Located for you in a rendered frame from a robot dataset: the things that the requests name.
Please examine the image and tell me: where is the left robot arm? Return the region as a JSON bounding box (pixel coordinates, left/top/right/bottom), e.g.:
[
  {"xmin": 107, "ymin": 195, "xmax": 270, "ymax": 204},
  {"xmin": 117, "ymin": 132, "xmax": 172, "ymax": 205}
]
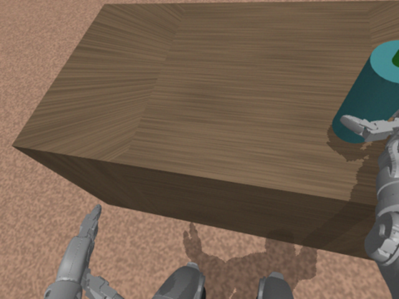
[{"xmin": 44, "ymin": 280, "xmax": 82, "ymax": 299}]

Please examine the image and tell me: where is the right robot arm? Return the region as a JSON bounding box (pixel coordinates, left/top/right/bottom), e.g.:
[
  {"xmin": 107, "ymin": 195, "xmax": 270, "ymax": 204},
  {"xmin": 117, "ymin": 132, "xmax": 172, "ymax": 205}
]
[{"xmin": 365, "ymin": 131, "xmax": 399, "ymax": 299}]

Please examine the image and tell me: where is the bottle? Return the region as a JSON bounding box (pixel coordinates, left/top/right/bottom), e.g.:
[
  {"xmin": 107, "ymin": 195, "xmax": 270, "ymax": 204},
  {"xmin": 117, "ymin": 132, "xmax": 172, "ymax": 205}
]
[{"xmin": 332, "ymin": 40, "xmax": 399, "ymax": 143}]

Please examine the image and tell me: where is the right robot hand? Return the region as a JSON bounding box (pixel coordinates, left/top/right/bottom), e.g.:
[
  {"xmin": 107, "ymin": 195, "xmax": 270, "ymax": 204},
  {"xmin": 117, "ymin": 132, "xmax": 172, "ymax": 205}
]
[{"xmin": 340, "ymin": 109, "xmax": 399, "ymax": 142}]

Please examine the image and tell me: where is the left robot hand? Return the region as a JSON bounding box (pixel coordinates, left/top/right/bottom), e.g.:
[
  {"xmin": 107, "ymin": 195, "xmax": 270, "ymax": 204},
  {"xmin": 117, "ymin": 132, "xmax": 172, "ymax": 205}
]
[{"xmin": 55, "ymin": 204, "xmax": 124, "ymax": 299}]

